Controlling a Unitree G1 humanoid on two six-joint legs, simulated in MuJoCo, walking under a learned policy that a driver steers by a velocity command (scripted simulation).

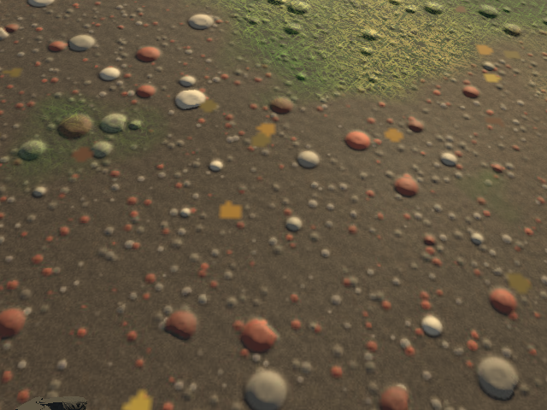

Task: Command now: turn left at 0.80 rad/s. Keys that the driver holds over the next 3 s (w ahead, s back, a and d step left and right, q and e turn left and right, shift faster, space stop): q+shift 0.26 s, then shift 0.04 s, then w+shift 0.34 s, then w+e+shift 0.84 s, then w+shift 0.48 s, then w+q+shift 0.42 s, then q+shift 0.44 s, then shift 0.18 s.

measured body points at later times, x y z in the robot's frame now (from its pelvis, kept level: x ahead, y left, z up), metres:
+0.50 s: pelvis +0.05 -0.02 +0.01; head +0.06 -0.03 +0.46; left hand +0.00 +0.28 -0.10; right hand +0.30 -0.22 -0.08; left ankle -0.02 +0.12 -0.67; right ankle +0.06 -0.14 -0.74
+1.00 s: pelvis +0.24 +0.15 -0.02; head +0.25 +0.17 +0.43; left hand +0.36 +0.44 -0.11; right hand +0.28 -0.12 -0.13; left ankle +0.05 +0.18 -0.74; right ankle +0.46 +0.06 -0.66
